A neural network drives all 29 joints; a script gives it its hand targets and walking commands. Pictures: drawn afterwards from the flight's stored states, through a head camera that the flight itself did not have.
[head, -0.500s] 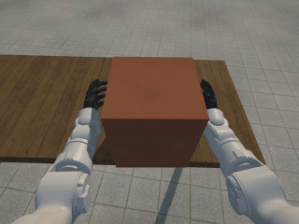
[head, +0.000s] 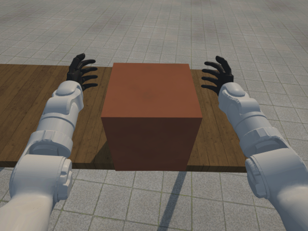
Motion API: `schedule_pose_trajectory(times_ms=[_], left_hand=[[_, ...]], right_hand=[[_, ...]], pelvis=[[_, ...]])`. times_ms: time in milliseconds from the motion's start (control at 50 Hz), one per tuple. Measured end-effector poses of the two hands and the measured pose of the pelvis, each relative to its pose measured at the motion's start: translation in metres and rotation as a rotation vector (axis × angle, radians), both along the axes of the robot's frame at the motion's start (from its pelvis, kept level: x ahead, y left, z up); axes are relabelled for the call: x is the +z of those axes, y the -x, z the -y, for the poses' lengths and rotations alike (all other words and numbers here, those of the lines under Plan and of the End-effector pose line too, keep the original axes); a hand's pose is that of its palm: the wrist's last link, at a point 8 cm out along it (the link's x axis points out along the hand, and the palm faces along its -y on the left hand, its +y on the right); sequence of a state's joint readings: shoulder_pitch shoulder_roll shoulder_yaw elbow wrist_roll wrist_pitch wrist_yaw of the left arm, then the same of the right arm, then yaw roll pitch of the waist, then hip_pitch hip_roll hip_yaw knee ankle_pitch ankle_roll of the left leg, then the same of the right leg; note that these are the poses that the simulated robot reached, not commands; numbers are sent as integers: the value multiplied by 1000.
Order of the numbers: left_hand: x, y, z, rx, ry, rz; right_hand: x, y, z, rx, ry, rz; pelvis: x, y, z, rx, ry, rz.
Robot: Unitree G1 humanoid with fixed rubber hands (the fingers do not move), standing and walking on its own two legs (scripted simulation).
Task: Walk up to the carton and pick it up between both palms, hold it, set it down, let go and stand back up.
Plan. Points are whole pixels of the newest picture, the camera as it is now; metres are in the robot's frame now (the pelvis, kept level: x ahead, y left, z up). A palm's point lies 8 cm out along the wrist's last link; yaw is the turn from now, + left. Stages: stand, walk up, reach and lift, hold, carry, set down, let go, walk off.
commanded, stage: set down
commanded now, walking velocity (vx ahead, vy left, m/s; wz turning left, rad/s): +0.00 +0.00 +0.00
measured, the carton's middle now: (150, 119) +0.43 +0.03 +0.05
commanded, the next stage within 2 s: none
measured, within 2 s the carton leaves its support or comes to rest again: neither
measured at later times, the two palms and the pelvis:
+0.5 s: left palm (64, 79) +0.41 +0.23 +0.21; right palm (240, 83) +0.42 -0.19 +0.20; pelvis +0.01 +0.00 +0.00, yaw +1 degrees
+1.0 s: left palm (66, 113) +0.36 +0.23 +0.15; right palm (234, 120) +0.35 -0.18 +0.13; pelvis +0.00 +0.00 +0.00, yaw +0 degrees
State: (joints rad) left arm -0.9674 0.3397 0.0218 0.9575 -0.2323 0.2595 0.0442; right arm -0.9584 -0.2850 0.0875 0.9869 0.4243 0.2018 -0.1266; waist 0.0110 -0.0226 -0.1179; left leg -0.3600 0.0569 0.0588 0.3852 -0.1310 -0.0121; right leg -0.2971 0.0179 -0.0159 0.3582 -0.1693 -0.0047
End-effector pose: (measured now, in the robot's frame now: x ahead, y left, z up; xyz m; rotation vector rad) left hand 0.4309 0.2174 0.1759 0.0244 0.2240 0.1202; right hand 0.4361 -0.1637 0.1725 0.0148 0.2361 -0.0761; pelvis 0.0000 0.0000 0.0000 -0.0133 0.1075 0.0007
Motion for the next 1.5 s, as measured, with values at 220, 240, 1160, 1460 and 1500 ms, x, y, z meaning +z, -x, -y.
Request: schedule_pose_trajectory(times_ms=[220,240,1160,1460,1500], left_hand=[[24,4,-12,14,-5,-13],[28,4,-12,11,-6,-8],[-68,107,-12,19,42,-80],[-95,151,-15,20,23,-57],[-100,157,-16,21,19,-61]], right_hand=[[24,-4,-1,-15,-24,17],[28,-4,1,-15,-26,23],[-65,113,23,-50,-30,20],[-92,154,27,-48,-17,18],[-96,161,27,-48,-13,9]], pelvis=[[3,-6,1,18,4,56],[3,-6,1,20,4,57],[3,-2,-2,-7,-11,173],[5,-15,3,-11,-15,156],[5,-18,4,-9,-15,155]])
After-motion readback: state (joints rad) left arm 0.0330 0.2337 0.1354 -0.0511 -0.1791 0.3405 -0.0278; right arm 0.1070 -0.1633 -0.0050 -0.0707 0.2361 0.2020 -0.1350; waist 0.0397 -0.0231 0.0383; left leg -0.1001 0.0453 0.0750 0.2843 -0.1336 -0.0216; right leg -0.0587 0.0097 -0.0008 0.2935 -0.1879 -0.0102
